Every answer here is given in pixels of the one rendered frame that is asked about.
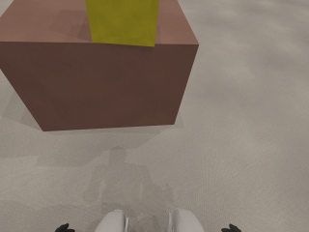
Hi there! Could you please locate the robot left thigh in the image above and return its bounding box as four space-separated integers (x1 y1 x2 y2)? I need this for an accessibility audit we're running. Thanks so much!
95 211 129 232

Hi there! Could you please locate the pedestal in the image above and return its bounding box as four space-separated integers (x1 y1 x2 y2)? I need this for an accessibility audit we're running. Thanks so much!
0 0 199 131

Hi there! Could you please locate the robot thigh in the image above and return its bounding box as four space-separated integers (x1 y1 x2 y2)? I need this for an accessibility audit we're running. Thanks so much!
95 211 129 232
167 208 205 232

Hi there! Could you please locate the robot right thigh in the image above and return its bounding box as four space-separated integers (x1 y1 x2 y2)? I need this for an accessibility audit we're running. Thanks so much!
167 208 205 232

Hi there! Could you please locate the carton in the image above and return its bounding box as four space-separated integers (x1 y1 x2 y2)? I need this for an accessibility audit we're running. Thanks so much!
85 0 159 47

